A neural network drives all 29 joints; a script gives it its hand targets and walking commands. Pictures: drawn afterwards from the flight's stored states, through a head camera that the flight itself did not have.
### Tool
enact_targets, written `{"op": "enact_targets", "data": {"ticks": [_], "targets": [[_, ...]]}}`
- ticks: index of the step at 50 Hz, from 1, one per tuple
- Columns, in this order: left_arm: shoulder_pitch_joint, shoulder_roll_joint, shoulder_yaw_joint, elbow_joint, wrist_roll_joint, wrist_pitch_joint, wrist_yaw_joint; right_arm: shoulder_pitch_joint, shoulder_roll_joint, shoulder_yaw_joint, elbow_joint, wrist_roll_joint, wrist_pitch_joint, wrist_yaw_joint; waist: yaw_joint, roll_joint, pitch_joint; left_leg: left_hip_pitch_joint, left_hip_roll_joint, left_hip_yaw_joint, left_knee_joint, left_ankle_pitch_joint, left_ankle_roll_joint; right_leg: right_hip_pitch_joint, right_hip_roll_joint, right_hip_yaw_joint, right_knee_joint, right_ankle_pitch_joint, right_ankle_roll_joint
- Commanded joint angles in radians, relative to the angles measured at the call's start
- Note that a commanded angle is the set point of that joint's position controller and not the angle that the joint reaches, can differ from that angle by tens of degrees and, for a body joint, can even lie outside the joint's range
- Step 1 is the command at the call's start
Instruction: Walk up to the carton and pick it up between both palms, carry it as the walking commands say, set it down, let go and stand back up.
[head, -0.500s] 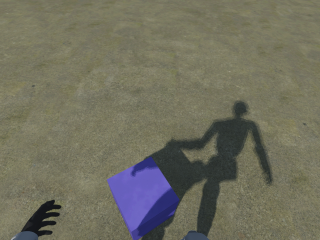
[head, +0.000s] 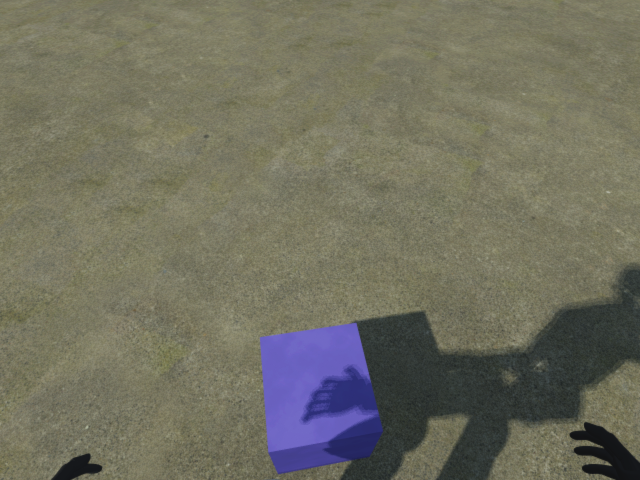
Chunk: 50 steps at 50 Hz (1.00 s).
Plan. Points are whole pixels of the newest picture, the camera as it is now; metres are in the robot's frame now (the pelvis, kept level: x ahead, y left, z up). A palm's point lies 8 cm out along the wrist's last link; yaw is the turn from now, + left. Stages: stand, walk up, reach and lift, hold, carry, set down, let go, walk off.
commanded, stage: walk up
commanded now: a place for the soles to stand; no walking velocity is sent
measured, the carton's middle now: (316, 399) +0.41 +0.04 -0.61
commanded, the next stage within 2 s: none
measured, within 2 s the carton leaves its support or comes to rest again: neither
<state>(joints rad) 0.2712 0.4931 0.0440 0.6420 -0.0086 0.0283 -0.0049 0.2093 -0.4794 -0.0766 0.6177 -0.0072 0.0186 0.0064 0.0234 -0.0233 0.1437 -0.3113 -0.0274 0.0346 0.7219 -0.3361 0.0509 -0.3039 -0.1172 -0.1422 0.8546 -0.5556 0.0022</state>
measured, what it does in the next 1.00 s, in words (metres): steps on the spot: left foot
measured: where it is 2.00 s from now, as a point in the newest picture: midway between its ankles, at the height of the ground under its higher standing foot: outside the picture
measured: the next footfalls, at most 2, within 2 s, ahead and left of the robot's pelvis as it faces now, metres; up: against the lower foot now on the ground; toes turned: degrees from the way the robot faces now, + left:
left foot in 0.40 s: -0.01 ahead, +0.16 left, +0.00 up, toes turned +8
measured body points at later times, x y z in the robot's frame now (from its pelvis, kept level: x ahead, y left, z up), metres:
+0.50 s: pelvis -0.04 +0.00 +0.01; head -0.02 -0.01 +0.46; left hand +0.01 +0.36 -0.06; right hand +0.16 -0.30 -0.09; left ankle -0.05 +0.15 -0.71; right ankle +0.00 -0.15 -0.71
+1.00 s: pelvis -0.02 +0.01 +0.03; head -0.01 +0.02 +0.48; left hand +0.00 +0.36 -0.08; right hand +0.16 -0.28 -0.07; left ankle -0.05 +0.15 -0.71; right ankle +0.00 -0.14 -0.71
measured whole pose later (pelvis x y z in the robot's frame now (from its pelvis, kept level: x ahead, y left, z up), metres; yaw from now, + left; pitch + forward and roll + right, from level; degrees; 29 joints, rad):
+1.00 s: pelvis -0.02 +0.01 +0.03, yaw +12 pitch -2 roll -1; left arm 0.20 0.42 0.06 0.89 0.00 -0.01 -0.03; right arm 0.14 -0.41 -0.05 0.94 0.01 -0.01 0.01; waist 0.01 0.00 0.06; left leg -0.16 0.02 -0.09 0.45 -0.26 -0.03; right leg -0.11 -0.12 -0.15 0.40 -0.23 0.07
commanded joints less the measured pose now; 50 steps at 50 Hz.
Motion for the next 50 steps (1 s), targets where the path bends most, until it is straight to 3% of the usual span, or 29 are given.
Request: {"op": "enact_targets", "data": {"ticks": [1, 3, 4, 5, 6, 7, 8, 9, 12, 14, 15, 16, 17, 18, 19, 20, 21, 22, 23, 24, 25, 27, 33, 38, 41, 43, 46, 48, 50], "targets": [[0.015, 0.170, 0.039, -0.062, -0.014, -0.034, 0.012, -0.037, -0.203, -0.058, -0.040, 0.013, 0.006, -0.010, -0.038, 0.158, -0.116, 0.087, 0.252, -0.309, -0.253, 0.456, 0.162, -0.040, 0.043, 0.127, -0.097, 0.016, -0.029], [0.076, 0.169, 0.039, -0.020, -0.010, -0.051, 0.028, -0.082, -0.205, -0.053, -0.030, 0.020, 0.019, 0.002, -0.008, 0.138, -0.148, 0.071, 0.208, -0.263, -0.183, 0.486, 0.098, 0.063, 0.047, 0.106, -0.311, 0.228, -0.029], [0.091, 0.206, 0.045, -0.010, -0.001, -0.062, 0.035, -0.108, -0.182, -0.046, -0.033, 0.025, 0.021, 0.008, 0.007, 0.079, -0.159, 0.018, 0.142, -0.238, -0.097, 0.404, 0.048, 0.123, -0.035, 0.218, -0.438, 0.320, -0.036], [0.066, 0.254, 0.059, -0.014, 0.012, -0.070, 0.043, -0.100, -0.132, -0.028, -0.027, 0.030, 0.018, 0.015, 0.001, -0.041, -0.137, -0.038, 0.031, -0.177, 0.024, 0.253, -0.023, 0.123, -0.204, 0.401, -0.514, 0.403, -0.062], [-0.009, 0.283, 0.069, -0.021, 0.014, -0.068, 0.050, -0.077, -0.118, -0.024, -0.020, 0.019, 0.024, 0.013, -0.023, -0.115, -0.102, -0.046, -0.012, -0.150, 0.154, -0.086, -0.041, 0.058, -0.300, 0.465, -0.521, 0.486, -0.164], [-0.026, 0.266, 0.073, -0.022, 0.022, -0.067, 0.049, -0.092, -0.154, -0.038, -0.022, 0.013, 0.033, 0.012, -0.016, -0.060, -0.106, -0.057, 0.012, -0.197, 0.264, -0.180, -0.030, 0.028, -0.312, 0.467, -0.498, 0.464, -0.243], [-0.007, 0.253, 0.074, -0.024, 0.029, -0.069, 0.044, -0.095, -0.173, -0.050, -0.017, 0.014, 0.036, 0.012, -0.003, -0.066, -0.071, -0.102, 0.021, -0.203, 0.292, -0.217, -0.034, 0.029, -0.322, 0.439, -0.490, 0.498, -0.253], [-0.006, 0.246, 0.073, -0.029, 0.029, -0.069, 0.043, -0.097, -0.181, -0.054, -0.018, 0.007, 0.032, 0.017, -0.003, -0.064, -0.060, -0.119, 0.031, -0.223, 0.295, -0.213, -0.040, 0.036, -0.314, 0.393, -0.474, 0.501, -0.242], [-0.022, 0.255, 0.074, -0.026, 0.018, -0.058, 0.043, -0.052, -0.157, -0.045, 0.013, 0.004, 0.007, 0.020, -0.010, -0.146, -0.105, -0.131, 0.053, -0.152, 0.144, -0.219, -0.047, 0.163, -0.283, 0.270, -0.399, 0.639, -0.209], [-0.036, 0.238, 0.067, -0.030, 0.018, -0.052, 0.032, -0.030, -0.144, -0.038, 0.040, -0.002, 0.001, 0.022, -0.022, -0.166, -0.122, -0.037, 0.044, -0.075, 0.006, -0.133, -0.044, 0.136, -0.240, 0.190, -0.371, 0.607, -0.158], [-0.045, 0.242, 0.063, -0.026, 0.018, -0.046, 0.025, -0.045, -0.143, -0.032, 0.043, -0.001, 0.001, 0.022, -0.027, -0.176, -0.117, 0.039, 0.035, -0.047, -0.116, -0.021, -0.042, 0.084, -0.200, 0.134, -0.355, 0.524, -0.125], [-0.038, 0.224, 0.057, -0.017, 0.016, -0.043, 0.016, -0.044, -0.154, -0.035, 0.055, 0.001, -0.003, 0.017, -0.031, -0.138, -0.127, 0.105, 0.028, -0.080, -0.181, 0.128, -0.035, 0.053, -0.174, 0.120, -0.332, 0.472, -0.080], [-0.046, 0.200, 0.050, -0.029, 0.015, -0.045, 0.008, -0.032, -0.188, -0.044, 0.070, 0.008, -0.008, 0.011, -0.040, -0.080, -0.168, 0.185, 0.071, -0.152, -0.186, 0.260, -0.018, 0.021, -0.147, 0.082, -0.295, 0.404, -0.047], [-0.035, 0.179, 0.043, -0.029, 0.006, -0.047, -0.001, -0.056, -0.223, -0.052, 0.075, 0.012, -0.011, 0.004, -0.020, 0.006, -0.197, 0.184, 0.126, -0.261, -0.181, 0.348, 0.026, 0.020, -0.084, 0.046, -0.234, 0.376, -0.017], [-0.040, 0.148, 0.036, -0.030, -0.002, -0.044, -0.009, -0.075, -0.216, -0.043, 0.077, 0.021, -0.019, -0.003, -0.013, 0.039, -0.224, 0.149, 0.167, -0.313, -0.195, 0.360, 0.068, 0.067, -0.031, 0.054, -0.238, 0.316, -0.001], [-0.055, 0.137, 0.037, -0.026, -0.003, -0.038, -0.018, -0.066, -0.195, -0.041, 0.093, 0.023, -0.018, -0.009, -0.020, 0.011, -0.226, 0.122, 0.178, -0.282, -0.223, 0.286, 0.070, 0.093, -0.019, 0.080, -0.298, 0.185, -0.002], [-0.067, 0.147, 0.040, -0.030, -0.006, -0.032, -0.022, -0.073, -0.212, -0.041, 0.105, 0.021, -0.016, -0.010, -0.009, 0.025, -0.200, 0.047, 0.172, -0.279, -0.236, 0.164, 0.056, 0.144, 0.001, 0.091, -0.377, 0.117, -0.020], [-0.082, 0.173, 0.051, -0.015, -0.003, -0.032, -0.021, -0.072, -0.208, -0.041, 0.122, 0.027, -0.016, -0.006, -0.014, 0.018, -0.151, -0.022, 0.133, -0.260, -0.244, 0.093, 0.020, 0.179, -0.029, 0.118, -0.437, 0.110, -0.031], [-0.121, 0.196, 0.066, -0.007, 0.004, -0.033, -0.020, -0.063, -0.199, -0.032, 0.128, 0.035, -0.016, -0.001, -0.028, -0.013, -0.116, -0.036, 0.098, -0.227, -0.259, 0.097, -0.013, 0.174, -0.057, 0.114, -0.454, 0.092, -0.035], [-0.135, 0.197, 0.069, 0.011, 0.004, -0.033, -0.021, -0.062, -0.196, -0.028, 0.145, 0.034, -0.015, -0.002, -0.035, -0.005, -0.091, -0.006, 0.087, -0.194, -0.267, 0.150, -0.024, 0.156, -0.072, 0.106, -0.451, 0.124, -0.034], [-0.122, 0.197, 0.070, 0.020, 0.008, -0.034, -0.022, -0.068, -0.206, -0.027, 0.152, 0.033, -0.013, -0.004, -0.035, 0.001, -0.076, 0.026, 0.084, -0.180, -0.257, 0.155, -0.022, 0.115, -0.075, 0.102, -0.451, 0.147, -0.039], [-0.099, 0.163, 0.060, 0.032, 0.004, -0.043, -0.022, -0.080, -0.215, -0.030, 0.165, 0.027, -0.019, -0.004, -0.026, 0.085, -0.082, 0.049, 0.105, -0.216, -0.283, 0.153, 0.005, 0.110, -0.058, 0.085, -0.445, 0.166, -0.033], [-0.087, 0.146, 0.065, 0.088, 0.007, -0.040, -0.028, -0.091, -0.182, -0.025, 0.193, 0.021, -0.029, -0.003, -0.015, 0.116, -0.064, -0.039, 0.135, -0.292, -0.414, -0.034, 0.018, 0.178, -0.032, 0.095, -0.455, 0.140, -0.027], [-0.083, 0.134, 0.064, 0.137, 0.009, -0.052, -0.027, -0.127, -0.166, -0.020, 0.214, 0.018, -0.035, 0.001, -0.006, 0.135, -0.095, 0.000, 0.133, -0.264, -0.426, 0.031, 0.000, 0.206, -0.028, 0.103, -0.494, 0.221, -0.026], [-0.098, 0.125, 0.064, 0.161, 0.010, -0.057, -0.023, -0.102, -0.151, -0.014, 0.238, 0.016, -0.039, -0.001, -0.016, 0.114, -0.109, 0.013, 0.125, -0.246, -0.406, 0.124, -0.006, 0.240, -0.045, 0.113, -0.517, 0.283, -0.032], [-0.103, 0.123, 0.065, 0.172, 0.014, -0.059, -0.020, -0.092, -0.144, -0.010, 0.249, 0.019, -0.040, -0.003, -0.025, 0.058, -0.131, 0.058, 0.128, -0.233, -0.387, 0.208, -0.004, 0.241, -0.051, 0.109, -0.521, 0.343, -0.031], [-0.101, 0.118, 0.065, 0.192, 0.011, -0.061, -0.017, -0.095, -0.154, -0.017, 0.266, 0.014, -0.039, -0.005, -0.022, 0.065, -0.164, 0.111, 0.115, -0.184, -0.340, 0.336, -0.005, 0.254, -0.055, 0.087, -0.512, 0.426, -0.030], [-0.108, 0.124, 0.068, 0.204, 0.013, -0.060, -0.015, -0.086, -0.152, -0.013, 0.283, 0.017, -0.036, -0.009, -0.023, 0.019, -0.164, 0.118, 0.113, -0.180, -0.329, 0.382, -0.018, 0.261, -0.056, 0.075, -0.506, 0.453, -0.033], [-0.103, 0.120, 0.070, 0.208, 0.008, -0.057, -0.011, -0.080, -0.153, -0.012, 0.293, 0.017, -0.033, -0.013, -0.025, 0.021, -0.167, 0.123, 0.111, -0.169, -0.312, 0.413, -0.013, 0.269, -0.054, 0.070, -0.497, 0.495, -0.034]]}}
